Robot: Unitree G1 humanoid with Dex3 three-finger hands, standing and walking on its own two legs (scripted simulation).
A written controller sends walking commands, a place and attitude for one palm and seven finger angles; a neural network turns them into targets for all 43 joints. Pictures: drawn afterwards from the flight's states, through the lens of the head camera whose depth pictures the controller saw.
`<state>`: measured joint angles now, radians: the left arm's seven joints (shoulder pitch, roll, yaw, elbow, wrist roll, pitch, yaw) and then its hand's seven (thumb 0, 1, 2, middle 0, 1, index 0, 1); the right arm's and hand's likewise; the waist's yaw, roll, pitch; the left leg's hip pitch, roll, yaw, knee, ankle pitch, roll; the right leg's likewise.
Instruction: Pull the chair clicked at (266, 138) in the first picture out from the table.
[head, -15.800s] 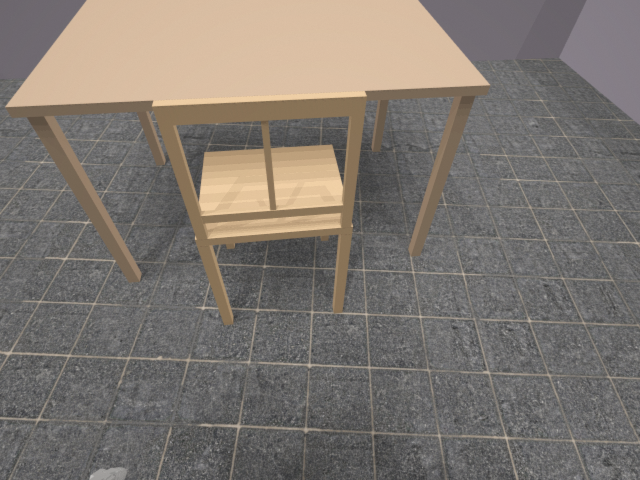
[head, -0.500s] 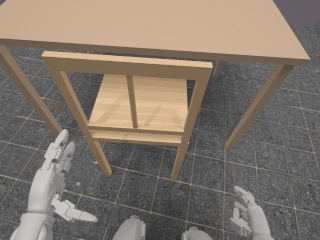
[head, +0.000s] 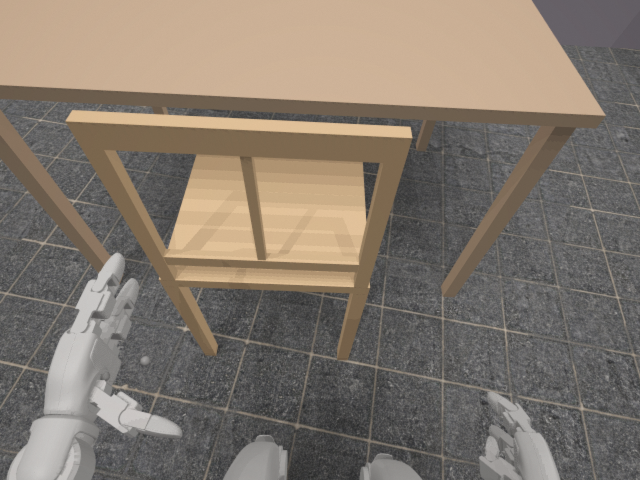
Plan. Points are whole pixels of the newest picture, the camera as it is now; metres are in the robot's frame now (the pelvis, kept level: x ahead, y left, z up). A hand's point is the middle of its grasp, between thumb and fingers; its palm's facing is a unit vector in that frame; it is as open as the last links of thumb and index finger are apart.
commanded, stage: raise the hand toward the chair's back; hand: left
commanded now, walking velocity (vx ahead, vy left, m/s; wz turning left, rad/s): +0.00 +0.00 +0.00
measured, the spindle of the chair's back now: (255, 213) +0.50 +0.12 -0.02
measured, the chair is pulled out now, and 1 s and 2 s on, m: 0.00 0.00 0.00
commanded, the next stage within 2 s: aim the fingers beside a spindle in 0.16 s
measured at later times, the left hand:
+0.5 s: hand (172, 356) +0.25 +0.18 +0.03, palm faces +0.00 -1.00 -0.02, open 17.0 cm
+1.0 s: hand (223, 323) +0.30 +0.14 +0.01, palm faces -0.01 -1.00 -0.03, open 17.0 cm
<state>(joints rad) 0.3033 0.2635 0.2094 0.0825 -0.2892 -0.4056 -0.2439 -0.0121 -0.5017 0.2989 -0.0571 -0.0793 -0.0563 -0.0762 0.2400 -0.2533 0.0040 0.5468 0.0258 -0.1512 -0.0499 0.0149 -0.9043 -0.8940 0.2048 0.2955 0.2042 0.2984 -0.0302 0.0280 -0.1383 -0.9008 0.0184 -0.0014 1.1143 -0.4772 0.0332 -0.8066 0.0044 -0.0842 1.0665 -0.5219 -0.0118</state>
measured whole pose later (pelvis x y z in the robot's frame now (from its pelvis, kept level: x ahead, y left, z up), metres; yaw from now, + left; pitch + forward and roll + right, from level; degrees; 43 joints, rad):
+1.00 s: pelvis +0.00 -0.01 -0.02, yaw +0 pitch +18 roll -2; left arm 0.07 0.19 0.07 0.22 -0.18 -0.43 -0.09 -0.01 -0.50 0.30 -0.06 -0.08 -0.06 -0.08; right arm 0.21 -0.24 0.01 0.55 0.01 -0.07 -0.01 0.01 -0.90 -0.89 0.20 0.30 0.20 0.30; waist -0.04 0.03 -0.15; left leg -1.01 0.02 0.01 1.20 -0.51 0.02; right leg -0.94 0.01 -0.08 1.18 -0.57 -0.03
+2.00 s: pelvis -0.01 -0.01 -0.04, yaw -1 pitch +22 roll -2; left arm -0.21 0.15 0.05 0.48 -0.13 -0.49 0.02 -0.01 -0.50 0.30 -0.06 -0.08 -0.06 -0.08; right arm 0.22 -0.23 0.00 0.58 -0.01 0.04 0.02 0.01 -0.91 -0.89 0.20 0.30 0.20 0.30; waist -0.06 0.03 -0.16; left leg -1.14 0.03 0.02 1.28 -0.52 0.03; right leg -1.07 0.00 -0.07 1.27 -0.58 -0.02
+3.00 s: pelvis -0.01 -0.01 -0.04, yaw -1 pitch +23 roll -2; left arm -0.45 0.17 0.12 0.71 -0.09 -0.51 0.06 -0.01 -0.50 0.30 -0.06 -0.08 -0.06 -0.08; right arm 0.24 -0.24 0.00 0.61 -0.02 0.06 0.03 0.01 -0.91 -0.89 0.20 0.30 0.20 0.30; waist -0.10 0.03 -0.16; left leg -1.17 0.03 0.02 1.28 -0.52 0.03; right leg -1.10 0.01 -0.06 1.27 -0.57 -0.02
